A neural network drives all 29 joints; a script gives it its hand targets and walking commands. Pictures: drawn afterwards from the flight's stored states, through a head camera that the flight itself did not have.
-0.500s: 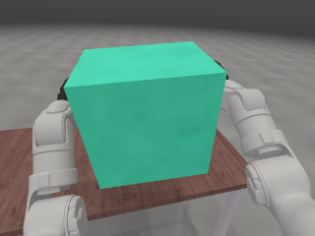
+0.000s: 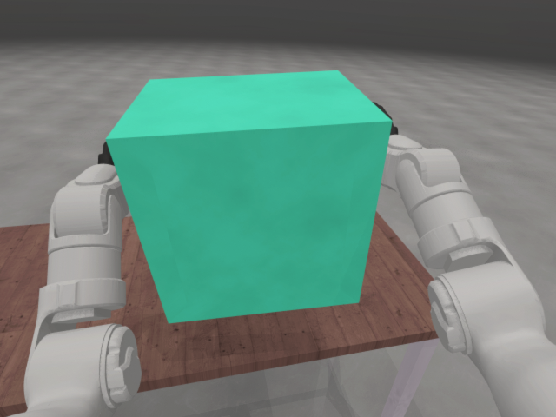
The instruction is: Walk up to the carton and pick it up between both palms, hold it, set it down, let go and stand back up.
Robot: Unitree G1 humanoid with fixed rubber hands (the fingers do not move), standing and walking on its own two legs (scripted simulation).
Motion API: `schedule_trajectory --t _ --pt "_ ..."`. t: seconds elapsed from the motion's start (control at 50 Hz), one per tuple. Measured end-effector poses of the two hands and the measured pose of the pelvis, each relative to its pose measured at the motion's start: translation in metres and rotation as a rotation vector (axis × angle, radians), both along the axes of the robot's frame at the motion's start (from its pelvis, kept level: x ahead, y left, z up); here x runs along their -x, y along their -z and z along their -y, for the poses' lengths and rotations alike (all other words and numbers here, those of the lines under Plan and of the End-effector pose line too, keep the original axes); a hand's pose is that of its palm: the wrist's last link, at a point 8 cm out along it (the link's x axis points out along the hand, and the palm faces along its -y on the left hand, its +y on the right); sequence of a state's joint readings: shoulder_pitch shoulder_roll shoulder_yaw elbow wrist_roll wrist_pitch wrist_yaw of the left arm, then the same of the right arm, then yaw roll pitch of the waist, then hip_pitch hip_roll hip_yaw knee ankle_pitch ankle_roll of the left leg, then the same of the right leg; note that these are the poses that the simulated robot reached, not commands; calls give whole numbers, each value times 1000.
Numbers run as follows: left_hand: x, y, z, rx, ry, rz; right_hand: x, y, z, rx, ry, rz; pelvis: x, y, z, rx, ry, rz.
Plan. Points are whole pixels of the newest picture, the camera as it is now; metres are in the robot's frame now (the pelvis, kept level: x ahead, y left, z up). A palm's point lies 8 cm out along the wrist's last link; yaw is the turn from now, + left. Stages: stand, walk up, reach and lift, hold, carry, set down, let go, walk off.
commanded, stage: hold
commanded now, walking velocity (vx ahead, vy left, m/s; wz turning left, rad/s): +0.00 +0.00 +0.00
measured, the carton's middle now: (255, 192) +0.37 +0.01 +0.24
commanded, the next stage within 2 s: none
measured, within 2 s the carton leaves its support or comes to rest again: neither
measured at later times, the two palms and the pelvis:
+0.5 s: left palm (125, 182) +0.35 +0.18 +0.27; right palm (398, 155) +0.36 -0.18 +0.30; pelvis -0.01 +0.00 +0.00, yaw -1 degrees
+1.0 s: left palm (122, 184) +0.36 +0.19 +0.26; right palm (389, 152) +0.37 -0.17 +0.30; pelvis +0.01 +0.00 +0.00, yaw +0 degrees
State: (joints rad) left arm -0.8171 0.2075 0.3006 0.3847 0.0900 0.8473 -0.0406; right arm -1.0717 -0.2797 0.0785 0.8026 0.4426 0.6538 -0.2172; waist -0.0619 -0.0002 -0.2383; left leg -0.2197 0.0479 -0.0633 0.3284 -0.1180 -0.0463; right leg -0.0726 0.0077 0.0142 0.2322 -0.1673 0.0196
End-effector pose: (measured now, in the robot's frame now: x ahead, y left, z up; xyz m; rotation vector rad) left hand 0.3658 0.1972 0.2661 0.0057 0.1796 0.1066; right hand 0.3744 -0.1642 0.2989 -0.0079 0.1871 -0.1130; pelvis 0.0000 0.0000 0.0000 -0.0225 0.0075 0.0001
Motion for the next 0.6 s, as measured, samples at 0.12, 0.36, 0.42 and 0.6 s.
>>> schedule_trajectory --t 0.12,0.36,0.42,0.6 --pt "4 7 2 0 8 6 6 3 2 -8 9 6 -3 1 -3 4 -2 22" --pt "16 8 17 17 -5 2 18 4 16 -36 17 7 7 0 -4 1 14 29" --pt "17 4 18 15 -8 -7 18 3 18 -34 15 0 10 0 -2 0 18 23" --pt "9 -5 13 8 -14 -25 7 -1 13 -17 5 -20 14 0 1 -2 17 -6"
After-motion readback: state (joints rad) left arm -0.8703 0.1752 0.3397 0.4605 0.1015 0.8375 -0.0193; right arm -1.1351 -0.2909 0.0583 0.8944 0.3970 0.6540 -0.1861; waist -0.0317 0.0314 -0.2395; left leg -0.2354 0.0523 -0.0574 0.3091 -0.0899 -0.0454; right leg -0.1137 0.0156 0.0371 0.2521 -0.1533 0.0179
